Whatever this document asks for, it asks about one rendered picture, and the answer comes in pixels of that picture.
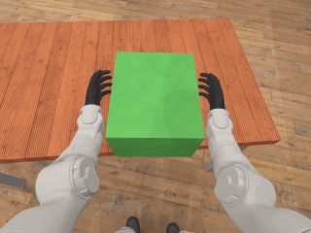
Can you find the left robot upper arm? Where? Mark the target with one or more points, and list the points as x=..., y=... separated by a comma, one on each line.
x=63, y=190

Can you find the right robot upper arm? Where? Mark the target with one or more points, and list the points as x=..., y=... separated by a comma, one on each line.
x=249, y=200

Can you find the robot left hand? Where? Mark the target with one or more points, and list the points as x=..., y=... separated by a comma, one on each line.
x=93, y=92

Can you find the robot foot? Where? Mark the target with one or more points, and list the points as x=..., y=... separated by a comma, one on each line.
x=133, y=223
x=172, y=228

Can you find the table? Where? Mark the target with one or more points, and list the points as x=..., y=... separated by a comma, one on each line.
x=46, y=67

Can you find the left robot forearm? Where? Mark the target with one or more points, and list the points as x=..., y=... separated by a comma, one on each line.
x=88, y=139

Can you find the robot right foot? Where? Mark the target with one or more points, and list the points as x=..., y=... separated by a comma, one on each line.
x=172, y=228

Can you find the carton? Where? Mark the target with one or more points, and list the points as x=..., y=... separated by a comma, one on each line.
x=154, y=108

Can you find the robot left foot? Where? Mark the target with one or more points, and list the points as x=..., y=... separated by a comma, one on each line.
x=133, y=223

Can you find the right robot forearm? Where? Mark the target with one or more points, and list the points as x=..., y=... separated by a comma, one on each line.
x=223, y=148

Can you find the robot right hand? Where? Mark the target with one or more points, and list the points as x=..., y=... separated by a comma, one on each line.
x=215, y=97

